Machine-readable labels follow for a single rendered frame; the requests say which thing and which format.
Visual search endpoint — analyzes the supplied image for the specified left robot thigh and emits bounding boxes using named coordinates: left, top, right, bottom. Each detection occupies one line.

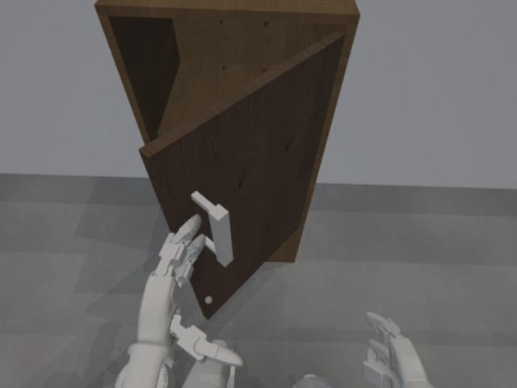
left=182, top=346, right=237, bottom=388

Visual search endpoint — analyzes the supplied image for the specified robot right hand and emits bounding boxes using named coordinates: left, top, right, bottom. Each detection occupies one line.
left=364, top=312, right=429, bottom=388

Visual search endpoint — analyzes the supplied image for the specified robot left shin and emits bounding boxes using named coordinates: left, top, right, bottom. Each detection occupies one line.
left=212, top=340, right=227, bottom=347

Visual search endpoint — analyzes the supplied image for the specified handle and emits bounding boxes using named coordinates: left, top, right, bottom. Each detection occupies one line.
left=191, top=191, right=233, bottom=267

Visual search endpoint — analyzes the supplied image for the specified cupboard door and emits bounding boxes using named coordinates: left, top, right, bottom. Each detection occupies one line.
left=139, top=31, right=346, bottom=320

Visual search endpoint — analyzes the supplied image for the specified robot left forearm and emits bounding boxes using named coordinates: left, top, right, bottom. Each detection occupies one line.
left=115, top=341, right=176, bottom=388

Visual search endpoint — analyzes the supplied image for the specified robot left hand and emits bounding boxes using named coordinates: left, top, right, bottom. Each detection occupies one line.
left=137, top=214, right=243, bottom=367

